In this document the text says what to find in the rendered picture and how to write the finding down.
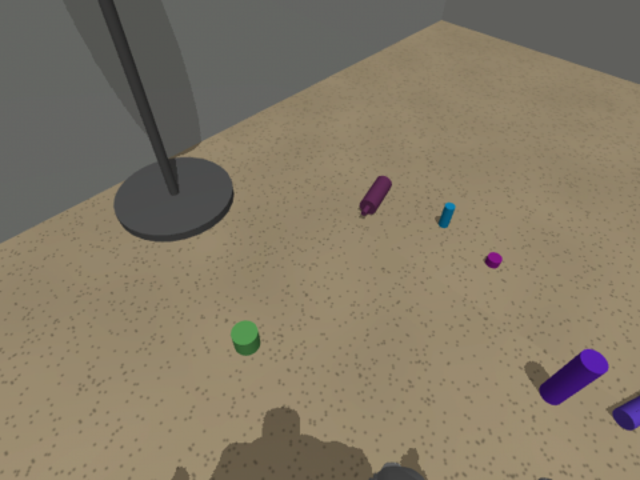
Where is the coat stand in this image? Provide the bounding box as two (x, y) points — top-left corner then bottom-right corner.
(98, 0), (234, 242)

